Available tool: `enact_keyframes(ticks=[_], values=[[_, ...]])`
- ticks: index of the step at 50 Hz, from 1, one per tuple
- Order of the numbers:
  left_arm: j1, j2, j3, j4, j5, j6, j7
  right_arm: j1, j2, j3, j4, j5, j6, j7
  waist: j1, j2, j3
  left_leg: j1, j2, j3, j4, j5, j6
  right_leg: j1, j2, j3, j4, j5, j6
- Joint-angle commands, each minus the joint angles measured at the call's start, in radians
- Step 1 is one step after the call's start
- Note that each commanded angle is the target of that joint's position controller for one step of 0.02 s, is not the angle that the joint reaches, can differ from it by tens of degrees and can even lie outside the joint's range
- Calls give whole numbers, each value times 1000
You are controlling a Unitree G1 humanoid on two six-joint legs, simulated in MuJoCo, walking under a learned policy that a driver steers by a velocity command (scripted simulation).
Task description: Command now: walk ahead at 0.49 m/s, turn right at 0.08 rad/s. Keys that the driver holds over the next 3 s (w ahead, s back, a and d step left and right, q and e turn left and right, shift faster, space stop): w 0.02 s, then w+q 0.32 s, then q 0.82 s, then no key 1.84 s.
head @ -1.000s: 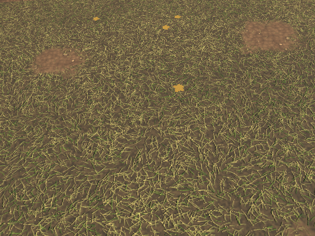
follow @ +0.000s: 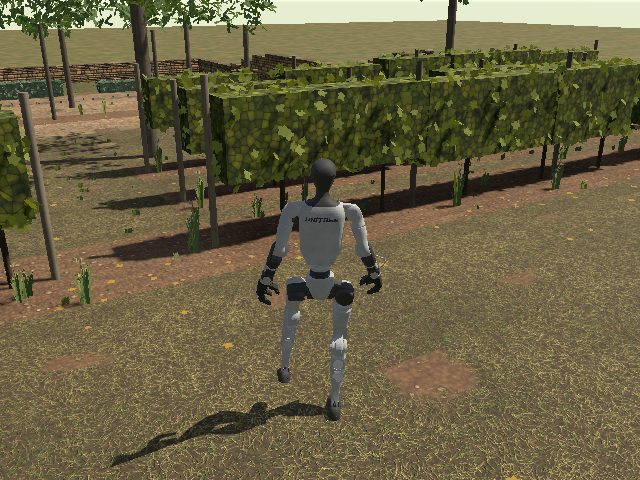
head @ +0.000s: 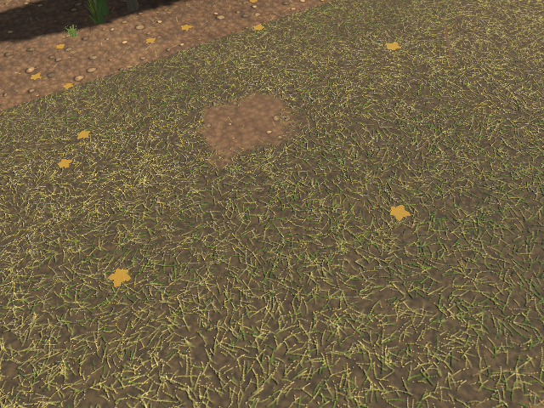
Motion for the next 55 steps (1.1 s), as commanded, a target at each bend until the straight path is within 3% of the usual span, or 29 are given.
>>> enact_keyframes(ticks=[1, 9, 12, 14, 15, 16, 17, 18, 19, 20, 21, 23, 24, 26, 27, 28, 31, 34, 35, 36, 37, 39, 41, 45, 49, 52, 53, 54, 55], values=[[23, 149, 33, -34, 3, -17, 34, -34, -41, -9, -58, -11, -15, 27, -12, -100, 47, -5, -17, -7, -136, 263, 15, -84, -248, 158, -56, 163, -121], [173, 128, 19, 12, 22, 5, 68, -226, -4, 18, -164, -9, -17, 94, 90, -79, 127, -243, -101, -71, -202, 291, 72, 69, -324, 120, 245, 204, -88], [185, 117, 8, 13, 4, 25, 83, -280, 33, 40, -187, 2, -21, 118, 123, -77, 146, -130, -100, -1, -313, 365, 45, 27, -314, 53, 321, 231, -41], [175, 120, 1, 22, -1, 31, 79, -256, 37, 40, -173, 9, -23, 110, 110, -79, 138, 33, -104, 46, -379, 369, 39, -23, -292, 10, 389, 291, -12], [165, 138, 2, 22, -2, 30, 74, -176, 19, 31, -142, 2, -20, 101, 80, -91, 106, 138, -120, 73, -403, 350, 40, -11, -275, -8, 484, 413, 0], [138, 174, 11, 30, -1, 32, 66, 7, -22, 10, -81, 9, -12, 85, -11, -146, 32, 312, -88, 44, -406, 295, 69, -27, -301, 13, 668, 528, -7], [117, 174, 8, 25, -5, 26, 50, 176, -69, -14, -26, -6, -14, 67, -96, -81, -65, 525, -143, 126, -439, 344, 90, -40, -245, -38, 899, 662, 18], [107, 141, 12, 33, -10, 9, 38, 299, -112, -23, 26, -19, -10, 49, -164, 64, -77, 819, -45, 27, -491, 609, 186, -315, -131, -90, 1387, 43, 97], [260, 54, -20, 4, 12, -20, 13, 349, -215, -26, 30, -60, -12, 30, -76, 281, -289, 1371, 156, -219, -15, 1225, 339, -794, -61, 54, 1751, -631, 153], [194, 153, -23, -51, -9, -49, -1, 399, -186, -29, 13, -37, -6, 25, -173, 160, -505, 1470, 244, -373, -44, 1211, 456, -865, -69, 195, 1722, -545, 183], [81, 163, -21, -113, -18, -48, 6, 340, -187, -37, 1, -7, 11, 10, -159, 16, -523, 1437, 240, -451, -164, 896, 467, -929, -107, 194, 1624, -502, 190], [13, 133, -34, -137, -16, -31, 24, 161, -165, -26, -65, 3, 37, -11, -60, -168, -373, 1049, 254, -558, -326, 393, 449, -923, -170, 157, 1490, -354, 173], [13, 142, -26, -132, -5, -13, 37, 89, -147, -17, -91, -12, 32, -19, -17, -183, -285, 784, 278, -568, -356, 407, 437, -827, -183, 189, 1446, -254, 163], [-26, 161, -5, -146, 17, 19, 64, -18, -118, -6, -117, 2, 16, -17, 66, -132, 0, 255, 77, -306, -467, 374, 316, -599, -190, 142, 934, -126, 165], [-55, 129, -9, -156, 41, 9, 72, -42, -118, -8, -126, -6, 15, -23, 61, -76, 13, 127, -45, -189, -476, 412, 270, -447, -141, 79, 676, -1, 170], [-81, 84, -16, -152, 41, -4, 71, -29, -107, -8, -125, -10, 22, -38, 39, -23, -39, 102, -117, -121, -453, 410, 236, -305, -94, 50, 506, 143, 177], [-72, 67, -11, -138, 5, -3, 42, 30, -92, -13, -100, 6, 56, -59, 25, 82, -170, 280, -88, -155, -377, 334, 201, -192, -30, 83, 319, 328, 192], [-98, 107, 16, -163, 40, 12, 37, 22, -61, -15, -112, 24, 77, -65, 52, 66, -132, 321, -96, -288, -276, 34, 121, -128, -57, 127, 169, 384, 137], [-79, 143, 28, -166, 53, 12, 39, 31, -27, -9, -122, 17, 81, -64, 59, 11, -117, 284, -156, -266, -162, -149, 76, -69, -144, 176, 131, 545, 98], [-71, 186, 34, -176, 77, 22, 42, 165, 35, 5, -117, 9, 79, -58, -6, -223, -173, 152, -276, -180, 77, -646, 14, 96, -383, 377, 144, 883, -38], [-51, 170, 35, -172, 70, 36, 34, 250, -11, 7, -129, 21, 79, -47, -19, -369, -279, 81, -286, -123, 281, -860, -15, 160, -539, 598, 100, 853, -180], [-137, 124, 27, -203, 35, 55, 28, 168, -120, -25, -129, 18, 115, -47, -4, -221, -190, 11, -190, -58, 463, -727, -59, 44, -452, 523, 55, 407, -164], [-228, 110, 22, -209, 35, 74, 30, 128, -95, -26, -144, 22, 154, -57, -24, -186, -91, 55, -145, -27, 416, -624, -80, -124, -370, 365, 1, 214, -120], [-270, 148, 43, -201, 45, 84, 35, 101, -27, -5, -167, 15, 157, -49, -24, -218, -93, 236, -131, 67, 153, -555, -71, -208, -317, 181, -25, 262, -106], [-264, 174, 57, -176, 14, 86, 32, 83, -62, -16, -190, 8, 155, -27, -11, -245, -131, 341, -112, 90, -54, -486, -27, -161, -371, 161, -10, 224, -115], [-268, 156, 59, -157, -2, 104, 32, 165, -62, -31, -165, -5, 152, -21, -53, -181, -104, 507, -152, 118, -295, -346, 48, -256, -320, 71, 114, 35, -15], [-236, 106, 48, -156, 10, 111, 27, 174, -138, -51, -181, -15, 150, -31, -30, 30, -49, 562, 4, -151, -445, -263, 118, -412, -222, -44, 344, -114, 86], [-315, 95, 41, -226, 19, 103, 31, 157, -261, -74, -210, -30, 145, -33, -44, 263, 8, 527, 219, -511, -555, -189, 288, -627, -67, -37, 536, -341, 134], [-378, 126, 50, -230, 13, 95, 36, 144, -230, -63, -224, -60, 123, -33, -78, 179, 2, 483, 227, -535, -578, -242, 338, -634, -73, 97, 709, -358, 120]])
